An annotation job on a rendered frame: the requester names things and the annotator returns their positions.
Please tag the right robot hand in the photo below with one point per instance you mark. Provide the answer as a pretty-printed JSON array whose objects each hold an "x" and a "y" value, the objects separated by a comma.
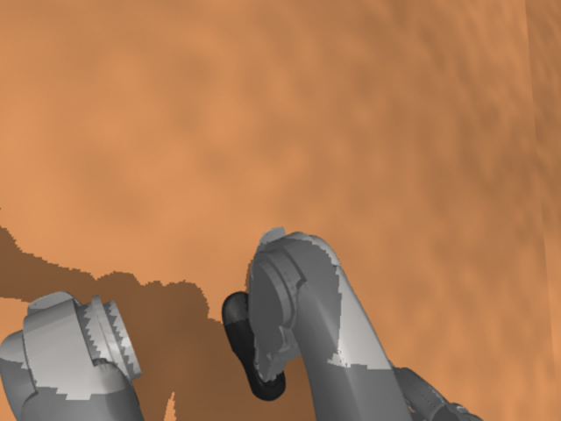
[{"x": 420, "y": 396}]

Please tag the right robot arm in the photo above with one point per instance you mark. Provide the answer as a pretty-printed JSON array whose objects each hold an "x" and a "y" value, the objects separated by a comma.
[{"x": 454, "y": 412}]

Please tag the right robot foot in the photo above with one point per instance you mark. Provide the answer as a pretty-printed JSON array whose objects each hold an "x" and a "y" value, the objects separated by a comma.
[{"x": 239, "y": 333}]

